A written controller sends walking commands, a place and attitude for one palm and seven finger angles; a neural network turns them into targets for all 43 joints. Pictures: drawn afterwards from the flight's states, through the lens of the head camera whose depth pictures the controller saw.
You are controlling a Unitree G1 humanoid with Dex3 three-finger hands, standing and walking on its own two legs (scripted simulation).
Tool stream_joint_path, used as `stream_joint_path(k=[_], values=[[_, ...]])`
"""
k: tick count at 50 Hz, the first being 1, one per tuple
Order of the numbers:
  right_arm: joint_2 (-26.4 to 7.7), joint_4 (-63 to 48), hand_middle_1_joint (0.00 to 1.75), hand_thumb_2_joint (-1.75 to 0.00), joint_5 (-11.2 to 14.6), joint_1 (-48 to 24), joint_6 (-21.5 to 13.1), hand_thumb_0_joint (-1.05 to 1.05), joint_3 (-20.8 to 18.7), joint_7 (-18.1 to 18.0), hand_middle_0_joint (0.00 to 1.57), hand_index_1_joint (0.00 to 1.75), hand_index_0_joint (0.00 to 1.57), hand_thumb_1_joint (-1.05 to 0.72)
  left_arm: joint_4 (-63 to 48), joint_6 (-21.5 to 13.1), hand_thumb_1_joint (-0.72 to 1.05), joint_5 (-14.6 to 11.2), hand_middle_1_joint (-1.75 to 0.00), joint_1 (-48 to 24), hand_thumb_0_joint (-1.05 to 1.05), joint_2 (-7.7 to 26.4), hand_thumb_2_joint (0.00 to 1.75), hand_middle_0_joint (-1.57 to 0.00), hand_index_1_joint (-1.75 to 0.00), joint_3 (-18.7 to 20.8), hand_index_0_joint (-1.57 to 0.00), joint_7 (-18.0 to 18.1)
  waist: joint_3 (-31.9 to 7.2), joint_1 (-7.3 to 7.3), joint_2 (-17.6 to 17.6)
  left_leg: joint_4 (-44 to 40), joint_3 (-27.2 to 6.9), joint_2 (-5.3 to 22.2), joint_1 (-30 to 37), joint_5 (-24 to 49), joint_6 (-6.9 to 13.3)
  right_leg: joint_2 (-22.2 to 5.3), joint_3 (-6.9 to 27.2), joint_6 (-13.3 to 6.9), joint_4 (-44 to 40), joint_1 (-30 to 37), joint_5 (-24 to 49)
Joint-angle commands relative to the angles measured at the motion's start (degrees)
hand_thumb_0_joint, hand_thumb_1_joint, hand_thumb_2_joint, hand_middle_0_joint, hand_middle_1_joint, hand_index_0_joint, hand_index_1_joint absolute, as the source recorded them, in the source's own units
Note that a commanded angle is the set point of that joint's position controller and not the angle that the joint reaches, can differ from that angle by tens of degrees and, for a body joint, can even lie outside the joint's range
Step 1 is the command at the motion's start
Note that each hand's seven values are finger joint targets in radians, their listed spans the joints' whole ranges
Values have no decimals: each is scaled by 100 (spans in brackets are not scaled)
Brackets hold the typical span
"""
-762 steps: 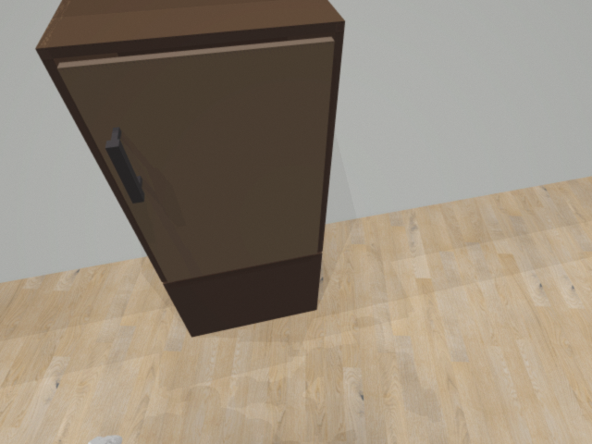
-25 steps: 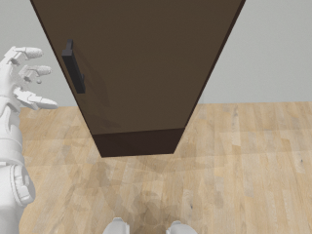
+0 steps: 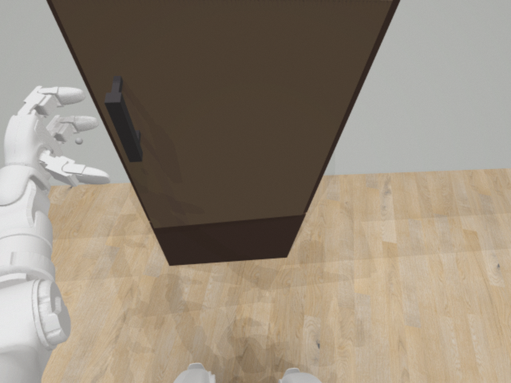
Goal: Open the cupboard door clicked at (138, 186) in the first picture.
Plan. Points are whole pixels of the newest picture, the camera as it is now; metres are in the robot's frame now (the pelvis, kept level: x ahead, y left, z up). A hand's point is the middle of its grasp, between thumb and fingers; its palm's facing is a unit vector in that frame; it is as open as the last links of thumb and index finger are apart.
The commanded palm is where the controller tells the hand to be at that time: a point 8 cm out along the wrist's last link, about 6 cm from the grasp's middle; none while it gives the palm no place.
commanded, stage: move the hooked fingers beside the handle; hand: left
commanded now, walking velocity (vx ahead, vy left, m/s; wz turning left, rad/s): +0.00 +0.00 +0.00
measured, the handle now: (127, 121) +0.50 +0.19 +0.10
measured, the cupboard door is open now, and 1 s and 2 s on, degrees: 2 2 0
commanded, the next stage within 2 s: slide the fingers in behind the handle in 0.20 s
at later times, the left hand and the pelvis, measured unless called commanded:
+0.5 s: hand (90, 141) +0.45 +0.24 +0.10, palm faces +0.05 -1.00 +0.02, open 14.0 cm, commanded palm +0.43 +0.28 +0.10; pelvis +0.00 -0.01 +0.00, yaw +1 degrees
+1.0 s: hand (95, 145) +0.45 +0.23 +0.10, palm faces +0.10 -0.99 +0.01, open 14.3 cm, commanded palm +0.43 +0.25 +0.10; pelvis +0.00 -0.01 +0.00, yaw +2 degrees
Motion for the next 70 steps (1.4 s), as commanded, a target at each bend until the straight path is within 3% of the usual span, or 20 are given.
stream_joint_path(k=[1, 4, 13, 14, 18, 19, 24, 28, 31, 34, 37, 43, 46, 52, 54, 57, 62, 64, 67, 70], values=[[-1118, -449, 30, -90, -6, 497, -133, 0, -450, -102, 20, 30, 20, -90, -1110, -379, -50, -136, -120, -2232, 0, 1650, 30, -30, -120, 216, -30, -52, -2019, 46, 546, -555, -193, -91, 2000, 2128, 40, 173, -152, -169, -476, 404, 1897], [-1126, -424, 30, -90, 3, 482, -145, 0, -449, -127, 20, 30, 20, -90, -1176, -452, -50, -138, -120, -2399, 0, 1811, 30, -30, -120, 288, -30, -118, -2122, 39, 688, -526, -177, -104, 2030, 2110, 49, 166, -110, -173, -464, 427, 1928], [-1115, -334, 30, -90, -8, 471, -200, 0, -454, -158, 20, 30, 20, -90, -1147, -439, -50, -192, -120, -2723, 0, 1494, 30, -30, -120, -38, -30, -212, -2126, -35, 877, -478, -253, -117, 2179, 2051, 42, 151, -127, -203, -469, 205, 1760], [-1144, -325, 30, -90, -3, 480, -187, 0, -446, -159, 20, 30, 20, -90, -1028, -416, -50, -158, -120, -2591, 0, 1694, 30, -30, -120, 116, -30, -183, -2178, 22, 810, -505, -280, -95, 2172, 2041, 21, 150, -148, -197, -447, 187, 1724], [-1089, -344, 30, -90, -23, 467, -210, 0, -448, -133, 20, 30, 20, -90, -1145, -390, -50, -172, -120, -2720, 0, 1272, 30, -30, -120, -180, -30, -94, -2087, -62, 761, -487, -276, -108, 2179, 2092, 43, 155, -171, -196, -451, 160, 1764], [-1129, -335, 30, -90, -21, 487, -201, 0, -469, -128, 20, 30, 20, -90, -1131, -390, -50, -154, -120, -2647, 0, 1504, 30, -30, -120, 34, -30, -48, -2214, -1, 648, -493, -278, -90, 2181, 2071, 33, 151, -157, -175, -448, 204, 1765], [-1085, -418, 30, -90, -24, 469, -201, 0, -455, -90, 20, 30, 20, -90, -1269, -398, -50, -94, -120, -2437, 0, 1472, 30, -30, -120, 74, -30, 130, -2353, 90, 637, -502, -212, -115, 2115, 2153, 41, 149, -132, -171, -413, 434, 1927], [-1065, -366, 30, -90, -17, 457, -187, 0, -438, -82, 20, 30, 20, -90, -1252, -418, -50, -95, -120, -2624, 0, 1276, 30, -30, -120, -135, -30, 154, -1982, -49, 524, -499, -192, -126, 1895, 1936, 73, 154, -101, -168, -482, 445, 1883], [-1047, -367, 30, -90, -20, 461, -204, 0, -467, -72, 20, 30, 20, -90, -1404, -434, -50, -97, -120, -2553, 0, 1118, 30, -30, -120, -202, -30, 156, -2223, -7, 719, -512, -202, -113, 2164, 2128, 44, 151, -122, -171, -461, 402, 1965], [-1051, -311, 30, -90, -10, 462, -206, 0, -474, -79, 20, 30, 20, -90, -1259, -432, -50, -107, -120, -2584, 0, 1062, 30, -30, -120, -236, -30, 174, -2068, -65, 457, -508, -209, -103, 2042, 1980, 59, 151, -114, -156, -491, 359, 1891], [-1023, -273, 30, -90, -25, 446, -231, 0, -490, -56, 20, 30, 20, -90, -1425, -448, -50, -92, -120, -2726, 0, 757, 30, -30, -120, -494, -30, 197, -2109, -88, 782, -511, -249, -107, 2295, 2011, 34, 153, -144, -185, -493, 195, 1794], [-1016, -190, 30, -90, -33, 452, -271, 0, -500, -29, 20, 30, 20, -90, -1488, -487, -50, -130, -120, -2757, 0, 422, 30, -30, -120, -722, -30, 315, -2060, -153, 487, -489, -321, -108, 2367, 2153, 43, 161, -181, -200, -503, 183, 1863], [-1018, -171, 30, -90, -28, 412, -285, 0, -511, -15, 20, 30, 20, -90, -1555, -501, -50, -64, -120, -2814, 0, 368, 30, -30, -120, -790, -30, 362, -2132, -122, 688, -514, -330, -115, 2443, 2086, 12, 148, -181, -204, -486, 114, 1785], [-969, -93, 30, -90, -39, 351, -347, 0, -516, 17, 20, 30, 20, -90, -1541, -500, -50, -37, -120, -3082, 0, -316, 30, -30, -120, -1370, -30, 456, -1955, -266, 813, -534, -416, -102, 2665, 1969, -17, 143, -240, -217, -520, -233, 1531], [-991, -62, 30, -90, -53, 387, -382, 0, -545, 31, 20, 30, 20, -90, -1685, -549, -50, -33, -120, -3159, 0, -283, 30, -30, -120, -1312, -30, 524, -2210, -248, 724, -502, -454, -102, 2792, 2099, -17, 142, -245, -215, -485, -195, 1616], [-944, -54, 30, -90, -54, 318, -429, 0, -554, 71, 20, 30, 20, -90, -1918, -569, -50, -19, -120, -3163, 0, -752, 30, -30, -120, -1721, -30, 573, -2238, -247, 956, -505, -506, -97, 3026, 2260, -63, 148, -289, -242, -461, -288, 1590], [-943, -1, 30, -90, -68, 297, -495, 0, -576, 123, 20, 30, 20, -90, -2036, -558, -50, -8, -120, -3149, 0, -1102, 30, -30, -120, -1965, -30, 751, -2214, -285, 669, -521, -575, -103, 3076, 2306, -64, 156, -342, -241, -466, -261, 1622], [-935, 3, 30, -90, -63, 275, -530, 0, -578, 136, 20, 30, 20, -90, -2247, -594, -50, 21, -120, -3197, 0, -1169, 30, -30, -120, -2058, -30, 807, -2373, -280, 845, -498, -589, -99, 3230, 2543, -73, 147, -332, -244, -433, -273, 1731], [-899, 38, 30, -90, -61, 203, -581, 0, -579, 165, 20, 30, 20, -90, -2274, -579, -50, 27, -120, -3264, 0, -1588, 30, -30, -120, -2404, -30, 870, -2077, -350, 808, -545, -627, -97, 3223, 2308, -89, 146, -367, -245, -484, -411, 1552], [-910, 79, 30, -90, -53, 188, -621, 0, -578, 154, 20, 30, 20, -90, -2170, -553, -50, 14, -120, -3270, 0, -1579, 30, -30, -120, -2350, -30, 965, -2076, -320, 661, -573, -639, -122, 3152, 2172, -85, 136, -373, -255, -482, -352, 1506]])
